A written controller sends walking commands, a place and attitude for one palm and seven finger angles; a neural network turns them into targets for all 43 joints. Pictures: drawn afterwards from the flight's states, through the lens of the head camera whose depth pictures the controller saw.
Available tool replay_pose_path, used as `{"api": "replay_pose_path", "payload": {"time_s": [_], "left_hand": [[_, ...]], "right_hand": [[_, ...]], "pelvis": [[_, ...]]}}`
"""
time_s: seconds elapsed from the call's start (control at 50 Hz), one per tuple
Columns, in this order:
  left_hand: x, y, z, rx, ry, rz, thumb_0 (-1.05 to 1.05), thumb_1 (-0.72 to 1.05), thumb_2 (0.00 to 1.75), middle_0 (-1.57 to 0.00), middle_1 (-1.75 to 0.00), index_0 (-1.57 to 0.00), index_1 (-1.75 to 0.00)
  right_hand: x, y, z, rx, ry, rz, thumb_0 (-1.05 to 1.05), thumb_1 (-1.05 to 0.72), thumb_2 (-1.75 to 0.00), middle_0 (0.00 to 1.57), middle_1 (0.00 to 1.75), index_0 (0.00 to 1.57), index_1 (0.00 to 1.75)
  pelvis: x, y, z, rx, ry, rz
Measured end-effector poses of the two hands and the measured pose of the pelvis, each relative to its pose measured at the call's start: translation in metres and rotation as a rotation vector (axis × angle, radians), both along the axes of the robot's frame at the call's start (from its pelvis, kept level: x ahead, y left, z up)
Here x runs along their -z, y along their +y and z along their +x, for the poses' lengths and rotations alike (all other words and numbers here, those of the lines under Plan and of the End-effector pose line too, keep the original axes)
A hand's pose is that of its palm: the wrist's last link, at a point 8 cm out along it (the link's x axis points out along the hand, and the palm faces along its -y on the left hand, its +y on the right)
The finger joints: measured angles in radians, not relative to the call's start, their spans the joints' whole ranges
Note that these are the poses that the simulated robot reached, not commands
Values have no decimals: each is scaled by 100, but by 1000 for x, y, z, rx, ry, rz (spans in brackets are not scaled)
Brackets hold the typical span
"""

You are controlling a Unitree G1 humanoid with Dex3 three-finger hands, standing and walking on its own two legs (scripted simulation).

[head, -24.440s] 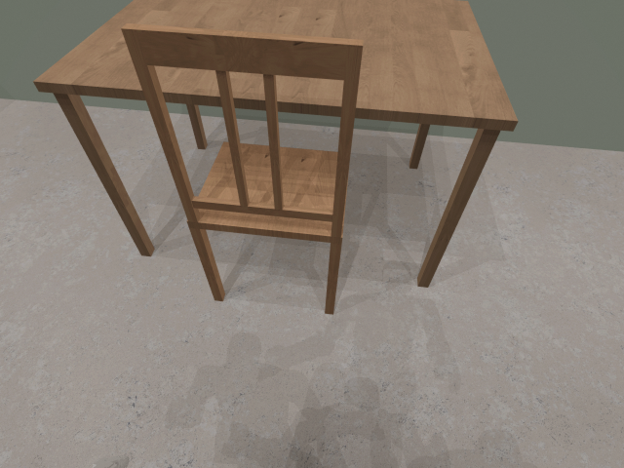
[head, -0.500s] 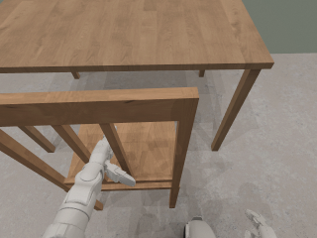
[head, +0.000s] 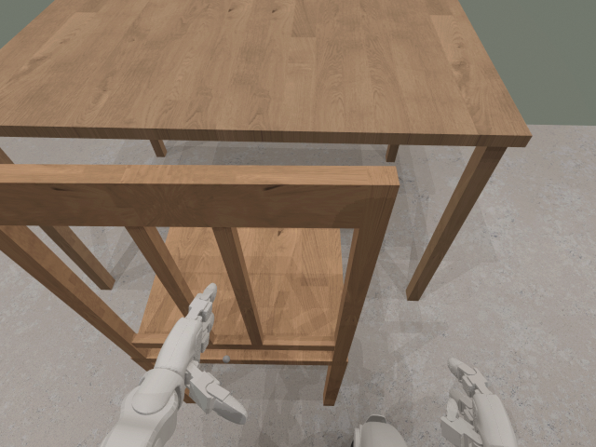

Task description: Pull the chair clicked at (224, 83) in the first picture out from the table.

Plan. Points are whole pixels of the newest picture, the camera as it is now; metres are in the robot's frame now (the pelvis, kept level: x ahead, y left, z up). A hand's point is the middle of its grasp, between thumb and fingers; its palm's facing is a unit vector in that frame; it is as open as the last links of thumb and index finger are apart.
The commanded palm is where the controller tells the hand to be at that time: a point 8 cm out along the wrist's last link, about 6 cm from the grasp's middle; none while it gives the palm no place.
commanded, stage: draw the fingers out of the gap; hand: left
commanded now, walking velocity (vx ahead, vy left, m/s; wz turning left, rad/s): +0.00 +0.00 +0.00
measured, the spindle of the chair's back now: (181, 295) +0.33 +0.18 -0.01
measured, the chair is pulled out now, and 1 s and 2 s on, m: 0.19 0.19 0.19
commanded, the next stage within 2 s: draw the hand back to the body in 0.22 s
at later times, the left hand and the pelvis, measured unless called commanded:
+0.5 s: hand (202, 387) +0.20 +0.12 +0.02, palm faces -0.05 -1.00 +0.04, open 17.5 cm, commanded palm +0.16 +0.17 +0.03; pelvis +0.01 +0.01 -0.02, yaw +1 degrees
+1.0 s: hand (102, 376) +0.19 +0.20 +0.10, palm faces +0.23 -0.92 -0.31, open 16.5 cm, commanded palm +0.15 +0.24 +0.13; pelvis +0.01 +0.01 +0.00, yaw +1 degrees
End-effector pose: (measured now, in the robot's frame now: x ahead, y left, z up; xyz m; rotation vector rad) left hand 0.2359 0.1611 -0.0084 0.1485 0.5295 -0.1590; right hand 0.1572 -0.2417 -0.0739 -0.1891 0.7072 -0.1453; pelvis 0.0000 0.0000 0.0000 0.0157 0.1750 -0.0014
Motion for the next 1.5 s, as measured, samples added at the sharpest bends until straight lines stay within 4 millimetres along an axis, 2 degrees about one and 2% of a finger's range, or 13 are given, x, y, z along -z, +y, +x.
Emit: {"api": "replay_pose_path", "payload": {"time_s": [0.22,0.38,0.48,0.6,0.64,0.74,0.8,0.86,0.92,1.0,1.1,1.28,1.5], "left_hand": [[1,4,-32,-5,15,-16,-1,-54,20,0,0,0,0],[-5,3,-63,-24,18,-55,-1,-54,20,0,0,0,0],[-26,10,-59,-119,-232,-175,-1,-55,20,0,0,0,0],[-67,31,-53,-161,-593,-118,-1,-55,20,0,0,0,0],[-69,31,-54,-137,-596,-100,-1,-55,20,0,0,0,0],[-65,30,-63,-61,-420,-74,-1,-55,20,0,0,0,0],[-79,40,-67,-85,-416,-62,-2,-55,20,-1,0,-1,0],[-104,55,-69,-145,-510,-46,-2,-52,21,-1,-1,-1,-1],[-122,71,-72,-222,-532,122,-1,-46,24,-2,-2,-2,-2],[-128,81,-80,-326,-482,223,-1,-36,29,-3,-4,-3,-4],[-136,89,-86,-372,-463,282,-1,-20,37,-5,-7,-5,-7],[-187,114,-80,-447,-640,371,-1,12,52,-10,-14,-10,-14],[-224,137,-73,-482,-752,442,0,51,71,-15,-22,-15,-22]], "right_hand": [[-8,13,9,-14,-54,-19,1,-90,-89,21,30,20,30],[-9,21,14,-16,-87,-19,1,-90,-89,21,30,20,30],[-1,27,21,-54,-123,-29,1,-90,-89,21,30,20,30],[19,34,26,-97,-122,13,1,-90,-89,21,30,20,30],[24,36,27,-97,-110,33,1,-90,-89,21,30,20,30],[21,36,26,-56,-104,58,1,-90,-89,21,30,20,30],[12,32,25,-29,-126,49,1,-90,-89,21,30,20,30],[3,25,24,-18,-143,34,1,-90,-89,21,30,20,30],[-6,19,23,-5,-130,3,1,-90,-89,21,30,20,30],[-16,12,22,24,-129,-14,1,-90,-89,21,30,20,30],[-26,11,22,31,-134,-33,1,-90,-89,20,30,20,30],[-37,22,27,6,-161,-7,1,-90,-89,21,30,20,30],[-43,27,31,-17,-145,1,1,-90,-89,21,30,20,30]], "pelvis": [[5,9,6,-4,9,-11],[10,14,12,-11,22,-24],[21,13,8,-15,37,-26],[35,11,3,-19,55,-30],[37,10,1,-16,53,-31],[30,9,1,-10,31,-26],[24,7,2,-12,16,-25],[18,5,3,-17,3,-29],[10,4,5,-15,-25,-29],[-1,5,9,-14,-66,-29],[-11,6,11,-9,-121,-27],[-26,7,16,1,-199,-29],[-37,9,21,15,-227,-34]]}}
